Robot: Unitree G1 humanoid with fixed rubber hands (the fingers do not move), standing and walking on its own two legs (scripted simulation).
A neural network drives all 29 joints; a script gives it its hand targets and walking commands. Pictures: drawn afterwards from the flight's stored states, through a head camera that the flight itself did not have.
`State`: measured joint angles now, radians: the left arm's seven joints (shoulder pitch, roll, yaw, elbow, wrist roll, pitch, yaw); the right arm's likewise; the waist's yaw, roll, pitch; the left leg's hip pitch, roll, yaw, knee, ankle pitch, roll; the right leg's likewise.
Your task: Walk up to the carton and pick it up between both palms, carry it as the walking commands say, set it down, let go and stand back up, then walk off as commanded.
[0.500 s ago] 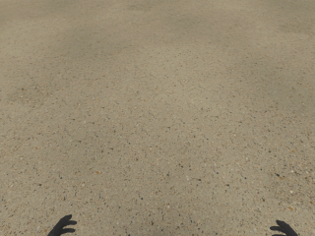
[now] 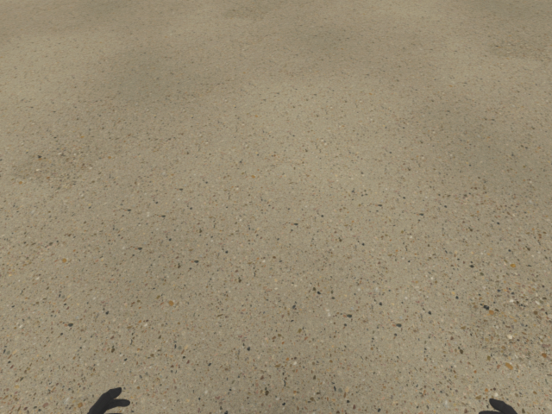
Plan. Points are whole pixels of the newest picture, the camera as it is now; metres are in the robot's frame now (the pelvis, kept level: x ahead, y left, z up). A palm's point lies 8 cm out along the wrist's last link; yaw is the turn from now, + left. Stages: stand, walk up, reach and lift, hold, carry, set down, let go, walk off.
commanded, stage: stand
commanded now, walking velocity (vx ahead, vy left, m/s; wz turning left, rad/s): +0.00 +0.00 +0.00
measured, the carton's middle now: out of the picture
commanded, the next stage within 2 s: walk up in 1.04 s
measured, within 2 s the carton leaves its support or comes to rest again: neither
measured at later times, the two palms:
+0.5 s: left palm out of the picture +0.11 +0.31 -0.10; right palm out of the picture +0.11 -0.31 -0.10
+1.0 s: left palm out of the picture +0.11 +0.31 -0.10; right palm out of the picture +0.11 -0.31 -0.10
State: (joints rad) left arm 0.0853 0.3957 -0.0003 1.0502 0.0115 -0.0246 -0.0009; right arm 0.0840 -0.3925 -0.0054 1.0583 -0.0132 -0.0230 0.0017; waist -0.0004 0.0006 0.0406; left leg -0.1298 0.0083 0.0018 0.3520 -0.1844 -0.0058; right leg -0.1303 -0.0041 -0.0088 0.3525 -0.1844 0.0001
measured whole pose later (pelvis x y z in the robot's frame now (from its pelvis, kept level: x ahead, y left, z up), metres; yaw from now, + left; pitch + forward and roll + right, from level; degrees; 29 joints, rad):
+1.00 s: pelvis +0.01 +0.00 +0.00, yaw +0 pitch -2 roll +0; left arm 0.08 0.40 0.01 1.05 0.01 -0.02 0.00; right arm 0.08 -0.40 -0.01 1.07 -0.01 -0.02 0.00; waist 0.00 0.00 0.04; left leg -0.10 0.01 0.00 0.32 -0.19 0.00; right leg -0.10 -0.01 -0.01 0.32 -0.19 0.00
